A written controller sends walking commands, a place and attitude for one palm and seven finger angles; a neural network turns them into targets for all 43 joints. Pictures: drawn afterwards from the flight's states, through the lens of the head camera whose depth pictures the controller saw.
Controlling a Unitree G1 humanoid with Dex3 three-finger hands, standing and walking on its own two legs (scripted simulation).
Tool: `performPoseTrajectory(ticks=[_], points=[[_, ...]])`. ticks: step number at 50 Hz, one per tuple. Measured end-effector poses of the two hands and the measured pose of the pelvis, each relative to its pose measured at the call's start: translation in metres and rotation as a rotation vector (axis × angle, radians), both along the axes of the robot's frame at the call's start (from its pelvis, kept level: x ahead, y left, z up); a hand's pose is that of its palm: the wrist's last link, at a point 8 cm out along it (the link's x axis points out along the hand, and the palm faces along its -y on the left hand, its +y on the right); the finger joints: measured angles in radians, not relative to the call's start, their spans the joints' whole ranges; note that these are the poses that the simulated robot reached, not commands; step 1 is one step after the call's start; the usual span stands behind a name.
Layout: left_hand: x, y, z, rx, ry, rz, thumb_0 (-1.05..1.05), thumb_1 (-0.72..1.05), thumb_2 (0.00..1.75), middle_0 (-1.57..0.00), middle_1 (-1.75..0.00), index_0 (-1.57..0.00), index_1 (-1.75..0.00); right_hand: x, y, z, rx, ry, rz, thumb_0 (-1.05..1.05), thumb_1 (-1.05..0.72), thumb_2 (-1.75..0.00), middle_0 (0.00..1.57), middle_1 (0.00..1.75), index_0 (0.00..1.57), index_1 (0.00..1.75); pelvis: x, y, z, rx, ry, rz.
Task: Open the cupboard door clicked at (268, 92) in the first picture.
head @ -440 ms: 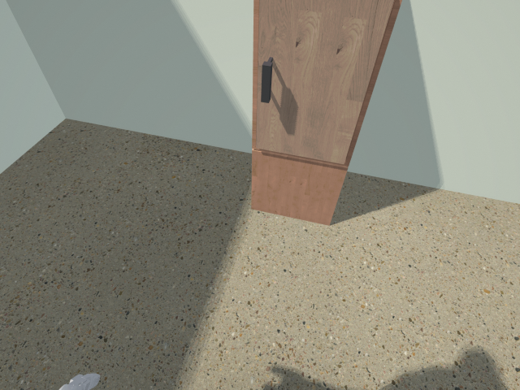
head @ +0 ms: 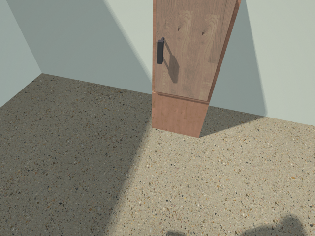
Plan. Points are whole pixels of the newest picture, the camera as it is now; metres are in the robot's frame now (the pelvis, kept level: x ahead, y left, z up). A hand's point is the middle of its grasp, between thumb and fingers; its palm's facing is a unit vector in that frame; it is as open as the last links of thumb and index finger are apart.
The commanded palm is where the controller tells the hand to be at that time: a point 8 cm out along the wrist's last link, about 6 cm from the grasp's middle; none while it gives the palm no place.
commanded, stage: stand and wait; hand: left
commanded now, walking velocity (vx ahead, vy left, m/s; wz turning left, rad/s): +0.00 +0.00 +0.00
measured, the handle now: (161, 50) +1.02 +0.04 -0.03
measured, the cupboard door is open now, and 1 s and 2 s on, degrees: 0 0 0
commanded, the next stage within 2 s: look at it before walking up in 0.38 s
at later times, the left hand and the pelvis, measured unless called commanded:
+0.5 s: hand out of the picture +0.07 +0.24 -0.15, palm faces -0.03 -0.94 -0.34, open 7.4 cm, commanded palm none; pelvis -0.01 -0.01 +0.00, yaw +0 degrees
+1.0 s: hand out of the picture +0.06 +0.23 -0.15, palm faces -0.03 -0.94 -0.34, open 7.4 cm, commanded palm none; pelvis -0.01 -0.02 +0.00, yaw +0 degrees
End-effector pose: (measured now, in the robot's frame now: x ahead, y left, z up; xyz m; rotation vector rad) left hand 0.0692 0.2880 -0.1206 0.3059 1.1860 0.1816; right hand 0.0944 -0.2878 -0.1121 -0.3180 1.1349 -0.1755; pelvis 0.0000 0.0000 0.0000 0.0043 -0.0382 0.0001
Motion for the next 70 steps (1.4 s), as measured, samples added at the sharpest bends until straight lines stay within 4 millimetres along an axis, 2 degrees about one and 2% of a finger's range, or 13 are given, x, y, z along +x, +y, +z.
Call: performPoseTrajectory(ticks=[8, 16, 30, 49, 62, 66, 70], points=[[-0.017, 0.001, 0.0, 0.013, 0.043, 0.009, 0.01, 0.9, 0.89, -0.2, -0.3, -0.2, -0.3, -0.03, -0.011, -0.004, -0.006, 0.074, -0.027, 0.0, -0.9, -0.9, 0.21, 0.3, 0.21, 0.3, -0.006, -0.005, 0.001, -0.001, -0.002, 0.0], [-0.018, -0.002, 0.002, 0.015, 0.039, 0.002, 0.01, 0.9, 0.89, -0.2, -0.3, -0.2, -0.3, -0.044, -0.014, -0.006, -0.001, 0.094, -0.041, 0.0, -0.9, -0.9, 0.21, 0.3, 0.21, 0.3, -0.01, -0.008, 0.002, -0.001, -0.002, -0.003], [-0.006, -0.01, 0.005, 0.009, 0.002, -0.014, 0.01, 0.9, 0.89, -0.2, -0.3, -0.2, -0.3, -0.04, -0.014, -0.006, 0.011, 0.069, -0.035, 0.0, -0.9, -0.9, 0.21, 0.3, 0.21, 0.3, -0.013, -0.011, 0.003, 0.001, 0.001, -0.007], [-0.011, -0.011, 0.005, 0.015, 0.029, -0.002, 0.01, 0.9, 0.89, -0.2, -0.3, -0.2, -0.3, -0.032, -0.02, -0.005, 0.005, 0.072, -0.03, 0.0, -0.9, -0.9, 0.21, 0.3, 0.21, 0.3, -0.008, -0.016, 0.004, 0.001, 0.005, -0.006], [-0.007, -0.012, 0.004, 0.014, 0.029, -0.007, 0.01, 0.9, 0.89, -0.2, -0.3, -0.2, -0.3, -0.026, -0.021, -0.003, -0.001, 0.055, -0.035, 0.0, -0.9, -0.9, 0.21, 0.3, 0.21, 0.3, -0.007, -0.017, 0.003, -0.001, 0.005, -0.022], [-0.005, -0.016, 0.001, 0.012, 0.038, -0.016, 0.01, 0.91, 0.89, -0.2, -0.3, -0.2, -0.3, -0.03, -0.018, -0.005, 0.003, 0.042, -0.057, 0.0, -0.9, -0.9, 0.21, 0.3, 0.21, 0.3, -0.008, -0.016, 0.001, 0.0, 0.007, -0.044], [-0.007, -0.028, -0.006, -0.009, 0.056, -0.033, 0.01, 0.91, 0.89, -0.2, -0.3, -0.2, -0.3, -0.043, -0.008, -0.013, 0.031, 0.047, -0.09, 0.0, -0.9, -0.9, 0.2, 0.3, 0.2, 0.3, -0.011, -0.016, -0.001, 0.003, 0.012, -0.066]])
